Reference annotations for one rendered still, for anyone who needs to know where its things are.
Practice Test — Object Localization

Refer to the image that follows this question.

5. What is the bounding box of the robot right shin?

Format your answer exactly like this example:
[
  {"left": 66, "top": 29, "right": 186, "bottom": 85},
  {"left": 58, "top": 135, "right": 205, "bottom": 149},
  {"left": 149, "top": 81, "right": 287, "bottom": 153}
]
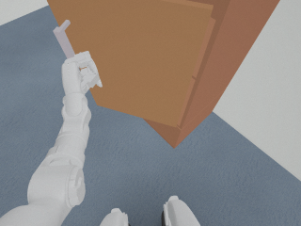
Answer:
[{"left": 167, "top": 196, "right": 179, "bottom": 202}]

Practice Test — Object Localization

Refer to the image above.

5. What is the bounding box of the robot right thigh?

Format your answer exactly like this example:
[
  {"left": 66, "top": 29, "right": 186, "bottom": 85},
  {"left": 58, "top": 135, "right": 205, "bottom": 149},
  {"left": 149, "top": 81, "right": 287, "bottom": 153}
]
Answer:
[{"left": 163, "top": 200, "right": 200, "bottom": 226}]

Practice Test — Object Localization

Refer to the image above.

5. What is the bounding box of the cupboard door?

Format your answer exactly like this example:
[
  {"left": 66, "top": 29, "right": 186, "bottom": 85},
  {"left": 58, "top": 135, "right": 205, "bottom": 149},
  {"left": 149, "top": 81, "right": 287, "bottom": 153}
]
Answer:
[{"left": 47, "top": 0, "right": 214, "bottom": 127}]

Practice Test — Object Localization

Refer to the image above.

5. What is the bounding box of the left robot upper arm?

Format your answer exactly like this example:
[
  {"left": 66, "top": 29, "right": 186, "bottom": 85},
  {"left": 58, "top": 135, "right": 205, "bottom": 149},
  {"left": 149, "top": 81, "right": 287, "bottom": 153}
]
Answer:
[{"left": 0, "top": 165, "right": 86, "bottom": 226}]

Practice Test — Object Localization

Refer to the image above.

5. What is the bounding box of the robot left forearm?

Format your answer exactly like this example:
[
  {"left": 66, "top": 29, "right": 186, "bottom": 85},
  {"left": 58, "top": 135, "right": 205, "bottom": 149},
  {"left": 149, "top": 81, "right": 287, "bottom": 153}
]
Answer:
[{"left": 27, "top": 92, "right": 91, "bottom": 203}]

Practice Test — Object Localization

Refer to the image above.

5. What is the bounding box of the robot left hand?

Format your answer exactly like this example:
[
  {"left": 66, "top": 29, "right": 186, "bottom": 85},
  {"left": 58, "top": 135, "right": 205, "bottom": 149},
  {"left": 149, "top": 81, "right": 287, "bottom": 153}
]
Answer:
[{"left": 61, "top": 51, "right": 103, "bottom": 95}]

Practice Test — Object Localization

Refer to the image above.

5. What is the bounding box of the handle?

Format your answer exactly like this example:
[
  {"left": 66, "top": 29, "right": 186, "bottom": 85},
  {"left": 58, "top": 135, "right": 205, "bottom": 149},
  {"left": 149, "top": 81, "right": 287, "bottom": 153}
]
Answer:
[{"left": 53, "top": 20, "right": 82, "bottom": 59}]

